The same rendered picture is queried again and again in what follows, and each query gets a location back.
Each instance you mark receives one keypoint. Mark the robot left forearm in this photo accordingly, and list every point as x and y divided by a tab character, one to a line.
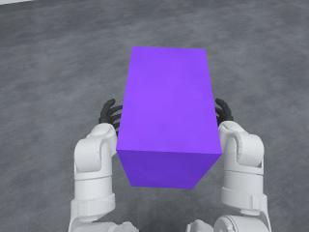
93	196

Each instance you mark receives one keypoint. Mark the left robot hand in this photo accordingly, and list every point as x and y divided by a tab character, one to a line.
106	114

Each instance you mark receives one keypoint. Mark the right robot hand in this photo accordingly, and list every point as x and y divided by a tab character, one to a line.
225	114

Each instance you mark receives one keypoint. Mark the right robot thigh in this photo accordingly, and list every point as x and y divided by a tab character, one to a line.
198	226

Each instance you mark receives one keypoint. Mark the robot right forearm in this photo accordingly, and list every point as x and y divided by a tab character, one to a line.
243	189

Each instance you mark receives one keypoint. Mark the left robot upper arm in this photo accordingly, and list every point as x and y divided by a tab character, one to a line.
97	227

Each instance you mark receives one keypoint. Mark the right robot upper arm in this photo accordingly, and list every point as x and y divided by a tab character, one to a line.
230	223

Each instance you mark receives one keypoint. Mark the carton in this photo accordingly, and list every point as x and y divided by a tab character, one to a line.
168	135

